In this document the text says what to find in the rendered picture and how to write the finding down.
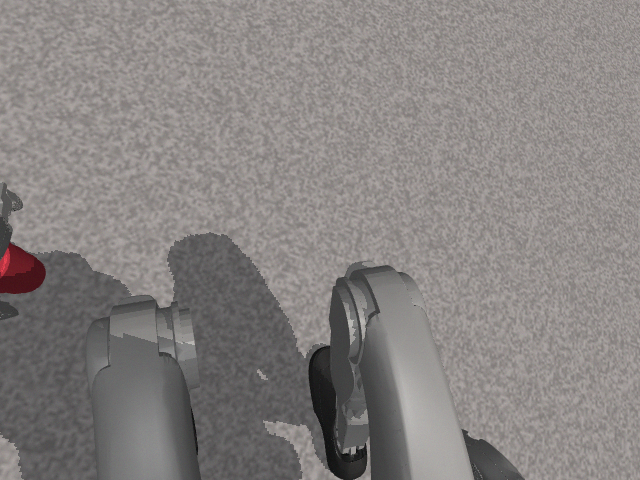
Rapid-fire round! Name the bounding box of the cup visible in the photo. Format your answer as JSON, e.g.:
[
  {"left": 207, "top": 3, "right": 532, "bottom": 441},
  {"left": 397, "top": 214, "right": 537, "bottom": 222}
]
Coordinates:
[{"left": 0, "top": 242, "right": 46, "bottom": 294}]

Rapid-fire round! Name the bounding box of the right robot foot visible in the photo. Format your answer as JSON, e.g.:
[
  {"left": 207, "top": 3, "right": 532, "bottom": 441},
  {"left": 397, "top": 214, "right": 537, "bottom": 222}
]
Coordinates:
[{"left": 309, "top": 346, "right": 367, "bottom": 480}]

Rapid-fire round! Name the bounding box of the left robot hand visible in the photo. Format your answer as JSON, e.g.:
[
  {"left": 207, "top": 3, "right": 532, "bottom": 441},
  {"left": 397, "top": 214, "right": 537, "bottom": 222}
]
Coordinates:
[{"left": 0, "top": 182, "right": 23, "bottom": 320}]

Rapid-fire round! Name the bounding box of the right robot hand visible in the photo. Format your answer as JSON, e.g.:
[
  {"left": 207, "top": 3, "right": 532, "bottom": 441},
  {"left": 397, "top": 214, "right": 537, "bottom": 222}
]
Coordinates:
[{"left": 462, "top": 429, "right": 525, "bottom": 480}]

